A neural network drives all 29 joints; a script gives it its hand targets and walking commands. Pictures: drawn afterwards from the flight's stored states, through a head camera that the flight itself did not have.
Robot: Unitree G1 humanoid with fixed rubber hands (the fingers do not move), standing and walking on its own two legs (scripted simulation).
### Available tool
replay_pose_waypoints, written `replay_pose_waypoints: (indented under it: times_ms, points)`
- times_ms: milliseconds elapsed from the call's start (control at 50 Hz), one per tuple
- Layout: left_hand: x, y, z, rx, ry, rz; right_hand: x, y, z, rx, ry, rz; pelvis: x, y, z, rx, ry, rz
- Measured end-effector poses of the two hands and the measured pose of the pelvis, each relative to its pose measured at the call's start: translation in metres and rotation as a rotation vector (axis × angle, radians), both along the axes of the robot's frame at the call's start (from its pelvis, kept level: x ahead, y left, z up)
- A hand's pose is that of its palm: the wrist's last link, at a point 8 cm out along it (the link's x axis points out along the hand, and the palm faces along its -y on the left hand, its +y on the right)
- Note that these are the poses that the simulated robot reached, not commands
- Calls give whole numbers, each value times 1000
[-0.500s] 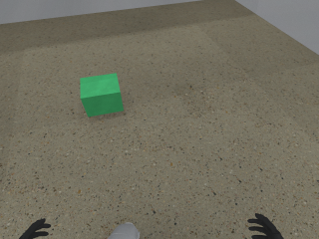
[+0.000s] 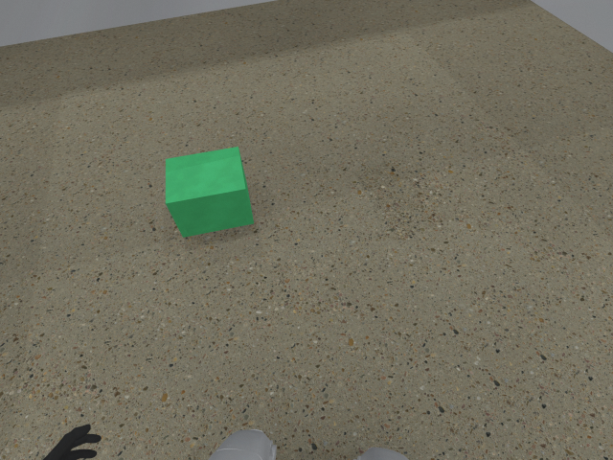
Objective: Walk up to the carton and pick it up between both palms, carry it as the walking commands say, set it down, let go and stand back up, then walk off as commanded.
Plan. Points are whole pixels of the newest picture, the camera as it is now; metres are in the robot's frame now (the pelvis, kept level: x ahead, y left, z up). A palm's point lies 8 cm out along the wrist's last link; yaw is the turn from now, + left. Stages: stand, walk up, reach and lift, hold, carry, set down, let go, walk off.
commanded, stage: walk up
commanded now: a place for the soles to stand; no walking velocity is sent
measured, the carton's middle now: (210, 192) +1.10 +0.45 -0.65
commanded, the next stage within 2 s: none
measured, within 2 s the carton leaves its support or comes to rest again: neither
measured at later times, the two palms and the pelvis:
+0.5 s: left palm (31, 411) +0.18 +0.40 -0.09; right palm (465, 412) +0.20 -0.21 -0.13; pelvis +0.12 +0.07 -0.01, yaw +5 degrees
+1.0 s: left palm (21, 374) +0.22 +0.42 -0.06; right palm (431, 321) +0.34 -0.19 -0.12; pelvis +0.19 +0.08 +0.00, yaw +6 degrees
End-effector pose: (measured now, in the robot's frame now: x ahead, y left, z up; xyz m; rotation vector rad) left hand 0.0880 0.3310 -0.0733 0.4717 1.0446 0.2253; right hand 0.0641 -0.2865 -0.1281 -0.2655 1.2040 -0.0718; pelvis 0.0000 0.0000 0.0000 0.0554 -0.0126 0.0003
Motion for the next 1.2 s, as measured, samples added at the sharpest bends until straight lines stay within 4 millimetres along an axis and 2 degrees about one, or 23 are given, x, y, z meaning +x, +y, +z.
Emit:
replay_pose_waypoints:
  times_ms: [60, 140, 220, 280, 340, 440, 540, 620, 680, 760, 860, 960, 1100, 1160, 1200]
  points:
    - [10, 7, 8, 15, -13, 16, 41, 8, 1, 20, -59, 28, 15, 4, 2, -1, -15, 0]
    - [22, 20, 9, 18, -22, 37, 92, 25, 5, 31, -124, 63, 34, 14, 1, -11, -26, 4]
    - [35, 36, -3, -4, -18, 57, 135, 43, 11, 19, -158, 98, 54, 30, -3, -37, -23, 18]
    - [45, 51, -21, -33, -3, 77, 157, 58, 11, -10, -156, 119, 71, 46, -11, -66, -14, 36]
    - [59, 61, -36, -56, 15, 80, 160, 68, 8, -39, -145, 107, 86, 61, -17, -71, -25, 52]
    - [79, 69, -28, -61, 28, 86, 143, 73, 7, -55, -56, 77, 108, 72, -8, -61, -16, 68]
    - [102, 71, -18, -31, 16, 81, 132, 71, -2, -35, -2, 55, 127, 71, -9, -36, -30, 83]
    - [116, 62, -13, -9, 21, 74, 132, 61, -11, -16, 36, 44, 140, 60, -10, -16, -22, 84]
    - [119, 56, -8, 1, 15, 88, 148, 55, -14, -7, 42, 60, 149, 52, -9, -4, -20, 88]
    - [120, 56, 6, 23, 10, 117, 186, 57, -10, 13, -5, 99, 161, 50, -3, 14, -29, 99]
    - [124, 65, 17, 40, 2, 135, 233, 72, -5, 40, -81, 129, 174, 56, 2, 12, -48, 98]
    - [131, 80, 14, 29, -11, 147, 264, 91, 2, 40, -123, 150, 185, 71, 2, -6, -62, 100]
    - [142, 113, -14, -31, -1, 170, 284, 124, 9, -8, -99, 179, 204, 108, -6, -66, -50, 129]
    - [152, 132, -33, -51, 17, 168, 280, 137, 2, -46, -87, 166, 213, 129, -17, -78, -59, 141]
    - [159, 138, -34, -65, 26, 173, 270, 143, 2, -57, -56, 151, 219, 140, -15, -75, -62, 154]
